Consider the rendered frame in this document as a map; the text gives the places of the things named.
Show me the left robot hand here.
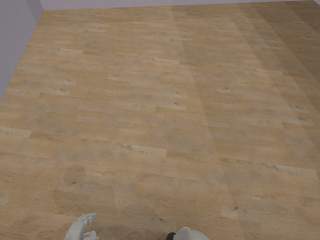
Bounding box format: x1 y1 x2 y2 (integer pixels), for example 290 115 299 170
64 213 99 240

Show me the robot right thigh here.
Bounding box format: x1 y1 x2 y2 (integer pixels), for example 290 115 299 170
173 229 209 240

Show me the right robot shin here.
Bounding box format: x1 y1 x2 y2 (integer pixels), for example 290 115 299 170
178 227 190 233

